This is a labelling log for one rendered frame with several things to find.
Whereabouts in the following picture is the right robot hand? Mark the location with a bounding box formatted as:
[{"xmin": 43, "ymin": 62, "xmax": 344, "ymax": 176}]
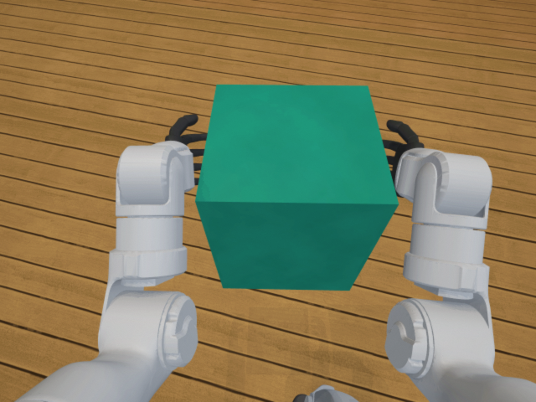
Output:
[{"xmin": 382, "ymin": 120, "xmax": 424, "ymax": 198}]

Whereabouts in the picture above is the right robot shin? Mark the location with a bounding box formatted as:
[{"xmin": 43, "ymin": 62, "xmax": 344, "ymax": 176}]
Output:
[{"xmin": 313, "ymin": 384, "xmax": 334, "ymax": 394}]

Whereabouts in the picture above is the robot right forearm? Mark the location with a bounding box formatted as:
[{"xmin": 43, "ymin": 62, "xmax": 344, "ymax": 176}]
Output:
[{"xmin": 394, "ymin": 148, "xmax": 495, "ymax": 363}]

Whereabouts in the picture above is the carton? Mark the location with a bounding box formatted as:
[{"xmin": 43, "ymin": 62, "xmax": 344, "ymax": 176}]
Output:
[{"xmin": 195, "ymin": 85, "xmax": 399, "ymax": 291}]

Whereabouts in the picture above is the robot left forearm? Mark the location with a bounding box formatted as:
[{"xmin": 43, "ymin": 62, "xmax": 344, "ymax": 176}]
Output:
[{"xmin": 98, "ymin": 141, "xmax": 195, "ymax": 351}]

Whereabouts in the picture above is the robot right upper arm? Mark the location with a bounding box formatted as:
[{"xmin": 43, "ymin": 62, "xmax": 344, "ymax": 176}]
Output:
[{"xmin": 384, "ymin": 298, "xmax": 536, "ymax": 402}]

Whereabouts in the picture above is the left robot hand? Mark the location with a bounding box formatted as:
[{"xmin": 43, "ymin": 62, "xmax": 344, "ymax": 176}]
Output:
[{"xmin": 165, "ymin": 114, "xmax": 208, "ymax": 185}]

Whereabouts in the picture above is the robot left upper arm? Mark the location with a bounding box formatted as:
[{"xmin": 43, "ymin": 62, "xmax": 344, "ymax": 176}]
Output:
[{"xmin": 14, "ymin": 290, "xmax": 198, "ymax": 402}]

